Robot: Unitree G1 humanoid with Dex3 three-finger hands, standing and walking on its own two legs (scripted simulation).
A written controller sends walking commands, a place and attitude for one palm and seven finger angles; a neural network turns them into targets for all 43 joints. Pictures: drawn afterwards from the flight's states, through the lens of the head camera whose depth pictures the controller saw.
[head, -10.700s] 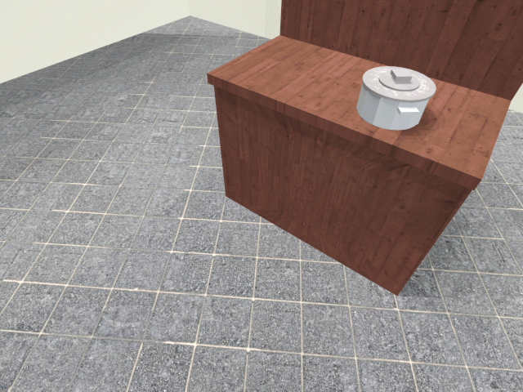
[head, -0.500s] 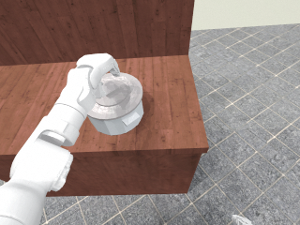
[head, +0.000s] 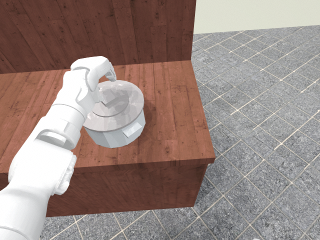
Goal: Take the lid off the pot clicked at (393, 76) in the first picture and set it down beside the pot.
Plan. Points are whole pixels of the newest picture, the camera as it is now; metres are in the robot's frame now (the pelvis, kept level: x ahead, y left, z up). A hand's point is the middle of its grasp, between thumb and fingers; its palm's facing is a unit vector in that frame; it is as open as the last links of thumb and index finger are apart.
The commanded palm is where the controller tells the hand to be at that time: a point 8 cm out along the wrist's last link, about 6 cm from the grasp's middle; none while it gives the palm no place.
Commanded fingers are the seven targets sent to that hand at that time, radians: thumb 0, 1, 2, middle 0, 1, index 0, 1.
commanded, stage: move the open hand above the knob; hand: left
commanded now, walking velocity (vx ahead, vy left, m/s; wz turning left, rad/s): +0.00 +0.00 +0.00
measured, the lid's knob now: (108, 97) +0.51 +0.13 +0.06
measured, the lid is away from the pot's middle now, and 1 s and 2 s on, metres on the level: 0.00 0.00 0.00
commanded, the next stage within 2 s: lower the open fingers around the knob in 0.22 s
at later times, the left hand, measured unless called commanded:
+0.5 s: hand (97, 94) +0.46 +0.14 +0.12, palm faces -0.35 -0.05 -0.94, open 10.2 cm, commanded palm +0.46 +0.14 +0.18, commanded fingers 0.00 -0.30 1.42 -0.83 -0.08 -0.83 -0.08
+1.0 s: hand (104, 101) +0.46 +0.13 +0.09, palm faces -0.38 -0.05 -0.92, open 10.2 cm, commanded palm +0.47 +0.14 +0.15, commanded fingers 0.00 -0.30 1.42 -0.83 -0.08 -0.83 -0.08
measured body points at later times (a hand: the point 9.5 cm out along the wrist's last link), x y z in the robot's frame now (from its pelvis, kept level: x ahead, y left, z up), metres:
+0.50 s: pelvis +0.00 +0.00 +0.00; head +0.04 -0.03 +0.45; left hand +0.48 +0.14 +0.17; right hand +0.11 -0.26 -0.14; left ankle +0.04 +0.11 -0.73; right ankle -0.06 -0.12 -0.73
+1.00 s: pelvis -0.01 +0.00 +0.00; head +0.04 -0.03 +0.44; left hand +0.48 +0.13 +0.14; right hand +0.05 -0.27 -0.14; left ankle +0.04 +0.11 -0.73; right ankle -0.06 -0.12 -0.73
